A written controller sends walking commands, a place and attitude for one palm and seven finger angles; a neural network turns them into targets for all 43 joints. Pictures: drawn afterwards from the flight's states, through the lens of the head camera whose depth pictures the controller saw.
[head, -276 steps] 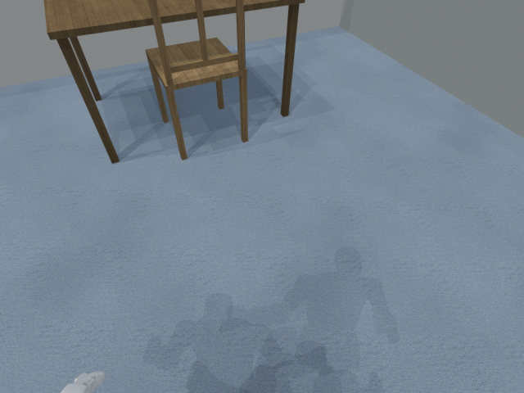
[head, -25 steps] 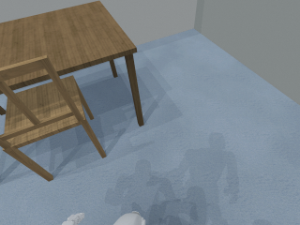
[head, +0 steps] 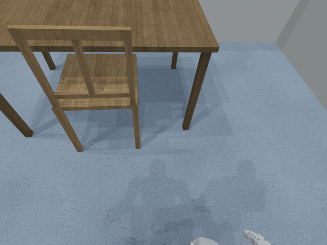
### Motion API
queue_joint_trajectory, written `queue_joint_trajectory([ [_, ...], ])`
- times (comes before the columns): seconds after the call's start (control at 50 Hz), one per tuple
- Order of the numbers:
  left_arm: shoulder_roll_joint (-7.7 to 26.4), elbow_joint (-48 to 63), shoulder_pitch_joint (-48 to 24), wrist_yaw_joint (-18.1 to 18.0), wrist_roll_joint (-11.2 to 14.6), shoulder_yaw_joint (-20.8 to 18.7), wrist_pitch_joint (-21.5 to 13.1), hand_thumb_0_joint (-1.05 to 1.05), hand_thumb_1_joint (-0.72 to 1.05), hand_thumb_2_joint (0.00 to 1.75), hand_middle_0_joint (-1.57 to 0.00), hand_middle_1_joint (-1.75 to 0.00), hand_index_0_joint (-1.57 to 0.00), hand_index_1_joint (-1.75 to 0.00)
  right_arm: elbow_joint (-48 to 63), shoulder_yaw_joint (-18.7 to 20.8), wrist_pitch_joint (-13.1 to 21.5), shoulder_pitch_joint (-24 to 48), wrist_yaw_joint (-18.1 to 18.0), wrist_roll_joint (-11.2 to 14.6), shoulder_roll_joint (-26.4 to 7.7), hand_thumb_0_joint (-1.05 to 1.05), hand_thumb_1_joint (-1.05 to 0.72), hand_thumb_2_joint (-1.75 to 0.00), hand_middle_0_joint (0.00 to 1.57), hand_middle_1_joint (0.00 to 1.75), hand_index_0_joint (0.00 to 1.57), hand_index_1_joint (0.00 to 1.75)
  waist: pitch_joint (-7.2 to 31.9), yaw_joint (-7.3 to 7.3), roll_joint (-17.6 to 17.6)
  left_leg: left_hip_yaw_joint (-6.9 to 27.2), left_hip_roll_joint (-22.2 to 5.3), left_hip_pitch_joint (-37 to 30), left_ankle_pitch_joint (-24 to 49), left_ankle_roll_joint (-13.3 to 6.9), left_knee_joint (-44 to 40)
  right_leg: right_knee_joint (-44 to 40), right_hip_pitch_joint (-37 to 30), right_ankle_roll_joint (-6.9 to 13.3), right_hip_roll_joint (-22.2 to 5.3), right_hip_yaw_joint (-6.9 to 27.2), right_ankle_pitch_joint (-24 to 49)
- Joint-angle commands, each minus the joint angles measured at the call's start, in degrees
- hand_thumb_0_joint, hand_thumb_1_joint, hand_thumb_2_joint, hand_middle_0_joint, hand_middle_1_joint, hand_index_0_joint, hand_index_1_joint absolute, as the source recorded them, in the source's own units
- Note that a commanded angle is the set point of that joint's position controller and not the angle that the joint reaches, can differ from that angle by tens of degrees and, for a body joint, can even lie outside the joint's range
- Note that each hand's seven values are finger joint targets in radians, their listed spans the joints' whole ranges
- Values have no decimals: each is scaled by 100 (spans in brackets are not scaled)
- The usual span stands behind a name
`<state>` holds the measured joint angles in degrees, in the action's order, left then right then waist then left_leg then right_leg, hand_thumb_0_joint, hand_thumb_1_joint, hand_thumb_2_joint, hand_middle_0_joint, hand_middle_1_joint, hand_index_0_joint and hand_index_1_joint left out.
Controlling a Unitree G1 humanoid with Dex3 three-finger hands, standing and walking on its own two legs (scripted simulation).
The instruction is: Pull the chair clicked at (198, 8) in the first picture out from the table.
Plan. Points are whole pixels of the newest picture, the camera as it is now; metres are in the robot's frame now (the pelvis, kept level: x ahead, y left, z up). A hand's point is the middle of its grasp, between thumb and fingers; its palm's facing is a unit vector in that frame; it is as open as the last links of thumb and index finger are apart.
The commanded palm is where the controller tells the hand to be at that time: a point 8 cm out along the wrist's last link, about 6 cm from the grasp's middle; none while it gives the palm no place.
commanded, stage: turn to face it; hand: left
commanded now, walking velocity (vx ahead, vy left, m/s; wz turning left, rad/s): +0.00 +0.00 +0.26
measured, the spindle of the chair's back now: (84, 69) +0.72 +0.39 -0.08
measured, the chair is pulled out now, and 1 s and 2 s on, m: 0.00 0.00 0.00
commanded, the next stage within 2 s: take the last steps up to it in 0.10 s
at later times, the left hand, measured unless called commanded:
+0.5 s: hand out of the picture +0.02 +0.15 -0.14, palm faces +0.17 -0.95 -0.26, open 7.4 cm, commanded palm none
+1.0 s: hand out of the picture +0.06 +0.23 -0.18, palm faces +0.22 -0.96 -0.16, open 7.4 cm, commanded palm none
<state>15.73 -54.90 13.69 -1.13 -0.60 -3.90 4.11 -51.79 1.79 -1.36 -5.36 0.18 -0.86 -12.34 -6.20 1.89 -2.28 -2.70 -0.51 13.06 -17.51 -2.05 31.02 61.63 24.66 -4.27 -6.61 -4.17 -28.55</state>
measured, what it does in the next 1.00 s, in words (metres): walks ahead: right foot, then left foot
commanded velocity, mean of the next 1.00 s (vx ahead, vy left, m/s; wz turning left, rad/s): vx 0.24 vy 0.04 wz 0.08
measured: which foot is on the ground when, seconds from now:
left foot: down 0.00-0.30, up 0.32-0.82, down 0.84-1.00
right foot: up 0.00-0.28, down 0.30-0.86, up 0.88-1.00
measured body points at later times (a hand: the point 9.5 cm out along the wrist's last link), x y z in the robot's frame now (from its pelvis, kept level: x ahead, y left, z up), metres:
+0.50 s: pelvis +0.02 -0.04 +0.01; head +0.02 -0.08 +0.46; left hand +0.01 +0.20 -0.12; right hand +0.07 -0.28 -0.16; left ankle +0.00 +0.12 -0.64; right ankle +0.01 -0.13 -0.74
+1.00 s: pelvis +0.14 +0.07 +0.00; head +0.16 +0.09 +0.45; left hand +0.05 +0.29 -0.16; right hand +0.26 -0.14 -0.13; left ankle +0.12 +0.16 -0.74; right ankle +0.10 -0.07 -0.65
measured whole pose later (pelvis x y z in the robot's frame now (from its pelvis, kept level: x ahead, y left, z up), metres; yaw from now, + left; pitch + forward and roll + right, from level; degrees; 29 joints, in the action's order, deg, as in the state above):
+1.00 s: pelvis +0.14 +0.07 +0.00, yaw +7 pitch -1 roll +0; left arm 9.5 -64.6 21.7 -0.1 -1.2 -3.0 -0.4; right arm -57.4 2.5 4.4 -10.2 -1.0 -0.5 -8.2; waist -3.0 1.8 -2.5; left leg -9.5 -0.9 11.2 -15.9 -2.8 27.7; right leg 65.5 23.5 0.8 -6.2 -3.7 -21.9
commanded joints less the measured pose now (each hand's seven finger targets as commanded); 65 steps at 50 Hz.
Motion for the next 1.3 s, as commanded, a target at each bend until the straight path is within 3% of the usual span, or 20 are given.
queue_joint_trajectory([
  [0.0, 275, 425, -55, 36, -2, -31, -194, 0, 90, 90, -20, -30, -20, -30, 212, 292, 72, -332, -112, -12, -1095, 0, -90, -90, 20, 30, 20, 30, 809, -251, 996, 951, -1286, -906, 3818, -735, -1002, -204, 321, -93, 47, 154, 403],
  [0.18, 146, 452, -167, -25, 32, 36, -251, 0, 90, 90, -20, -30, -20, -30, 52, 297, 25, -416, -88, -51, -1029, 0, -90, -90, 20, 30, 20, 30, 673, -244, 1176, 1479, -1287, -438, 3114, -791, -1016, -2007, -646, 42, 354, 105, 478],
  [0.24, 161, 234, 402, 4, -10, 19, -385, 0, 90, 90, -20, -30, -20, -30, -11, 258, 37, -355, -67, -10, -873, 0, -90, -90, 20, 30, 20, 30, 853, 53, 833, 1315, -863, 238, 1013, -449, -615, -3617, -1899, 104, 387, 11, 1446],
  [0.26, 477, 161, 636, -6, -80, -34, -468, 0, 90, 90, -20, -30, -20, -30, -25, 232, 59, -429, -37, 40, -619, 0, -90, -90, 20, 30, 20, 30, 907, 152, 14, 900, -388, 937, -106, -143, 197, -4323, -2618, 253, -216, 683, 1155],
  [0.28, 1039, 156, 841, -30, -159, -153, -520, 0, 90, 90, -20, -30, -20, -30, 152, 151, 66, -411, -11, 54, -233, 0, -90, -90, 20, 30, 20, 30, 628, 240, -1628, 205, 337, 2182, -1527, 220, 1584, -4995, -2881, 804, -1681, 2575, 633],
  [0.3, 1115, 191, 988, -33, -82, -137, -498, 0, 90, 90, -20, -30, -20, -30, 238, 254, 11, -153, 17, -27, -658, 0, -90, -90, 20, 30, 20, 30, 376, 395, -1130, 598, 121, 2270, -1681, 204, 2496, -5340, -2129, 1221, -2125, 2942, -65],
  [0.34, 736, 227, 431, -40, -54, -113, -590, 0, 90, 90, -20, -30, -20, -30, 7, 336, -26, -300, 107, -75, -697, 0, -90, -90, 20, 30, 20, 30, -153, 63, -947, 743, -126, 2320, -647, 160, 3269, -5687, -1326, 1065, -1700, 2589, -1067],
  [0.4, 293, 180, 370, -14, -31, 24, -729, 0, 90, 90, -20, -30, -20, -30, -339, 299, -18, -806, 179, -91, -427, 0, -90, -90, 20, 30, 20, 30, -73, -180, -464, 508, -214, 2177, 356, 289, 3442, -5371, -1462, 775, -1058, 1077, 554],
  [0.44, 187, 41, 704, -14, -29, 50, -784, 0, 90, 90, -20, -30, -20, -30, -416, 288, -10, -867, 177, -76, -345, 0, -90, -90, 20, 30, 20, 30, 68, -118, -568, 409, -222, 2277, 646, 373, 3424, -5318, -1819, 753, -946, 738, 1145],
  [0.62, 88, -553, 1541, -32, -97, 89, -889, 0, 90, 90, -20, -30, -20, -30, -294, 215, 67, -215, 225, -59, -169, 0, -90, -90, 20, 30, 20, 30, -174, 102, -556, 100, -560, 2589, 771, 401, 2282, -5443, -2213, 1073, -1213, 666, 1472],
  [0.72, 182, -762, 1545, -41, -134, 46, -833, 0, 90, 90, -20, -30, -20, -30, -223, 117, 219, 37, 249, -22, 16, 0, -90, -90, 20, 30, 20, 30, -186, 136, -752, -269, -422, 1512, 259, 200, 815, -5066, -1938, 1098, -1218, 366, 2084],
  [0.78, 222, -801, 1365, -27, -97, -6, -762, 0, 90, 90, -20, -30, -20, -30, -464, 137, 345, -731, 174, -30, -91, 0, -90, -90, 20, 30, 20, 30, 158, -245, -568, -571, -107, -114, 445, 50, -123, -4196, -1408, 955, -929, 42, 2319],
  [0.8, 60, -818, 1358, -9, -75, 25, -748, 0, 90, 90, -20, -30, -20, -30, -712, 185, 408, -1444, 104, -49, -339, 0, -90, -90, 20, 30, 20, 30, 551, -534, 25, -461, -137, -1136, 452, -2, -528, -3073, -1142, 837, -622, -216, 2624],
  [0.82, -246, -729, 1532, 35, -20, 82, -733, 0, 90, 90, -20, -30, -20, -30, -880, 341, 469, -2178, 21, -116, -955, 0, -90, -90, 20, 30, 20, 30, 1167, -756, 1423, 1076, -1365, -2268, 402, -339, -833, -1452, -139, 556, 11, -664, 1226],
  [0.84, -440, -516, 1315, 47, -25, 134, -732, 0, 90, 90, -20, -30, -20, -30, -985, 418, 439, -2676, -57, -54, -1299, 0, -90, -90, 20, 30, 20, 30, 1295, -847, 2142, 2489, -2245, -2575, 741, -725, -1534, -55, 911, 462, 450, -406, -594],
  [0.86, -328, -399, 1044, 21, -37, 116, -688, 0, 90, 90, -20, -30, -20, -30, -928, 418, 361, -2493, -102, -18, -1333, 0, -90, -90, 20, 30, 20, 30, 943, -785, 1422, 2480, -2492, -2169, 347, -888, -1696, 552, 1189, 577, 181, 84, -552],
  [0.92, -382, -525, 639, 119, -72, 35, -650, 0, 90, 90, -20, -30, -20, -30, -706, 172, 473, -1366, -134, -32, -388, 0, -90, -90, 20, 30, 20, 30, 74, -387, 858, 1214, -1851, -628, 768, -734, -1943, 815, 988, 548, -207, 293, 754],
  [1.0, -557, -578, 897, 138, -104, 29, -530, 0, 90, 90, -20, -30, -20, -30, -716, 135, 636, -1358, -167, -11, -132, 0, -90, -90, 20, 30, 20, 30, 178, -74, 716, 338, -1514, -536, 2375, -734, -2026, 375, 751, 371, -138, 195, 1340],
  [1.22, -406, 112, -635, 172, -60, 79, -514, 0, 90, 90, -20, -30, -20, -30, -1019, 141, 542, -1836, -194, -88, -381, 0, -90, -90, 20, 30, 20, 30, -101, -331, 721, -27, -1542, -1298, 3941, -729, -1457, -2234, 495, 582, 202, -160, 1478],
  [1.28, -256, -135, 195, 142, -73, 45, -610, 0, 90, 90, -20, -30, -20, -30, -1098, 122, 501, -1798, -191, -39, -442, 0, -90, -90, 20, 30, 20, 30, 403, 59, 514, -255, -1308, -1123, 4683, -458, -290, -3008, -976, 724, 616, -447, 1958],
])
